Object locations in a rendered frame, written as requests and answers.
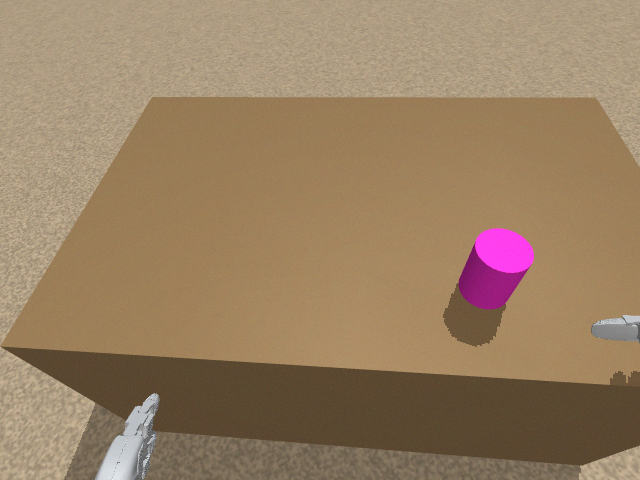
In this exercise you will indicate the can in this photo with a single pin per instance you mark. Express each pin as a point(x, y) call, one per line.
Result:
point(498, 261)

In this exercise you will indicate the left robot hand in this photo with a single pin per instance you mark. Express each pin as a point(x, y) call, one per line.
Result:
point(128, 457)

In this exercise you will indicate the right robot hand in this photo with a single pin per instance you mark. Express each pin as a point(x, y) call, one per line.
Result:
point(626, 328)

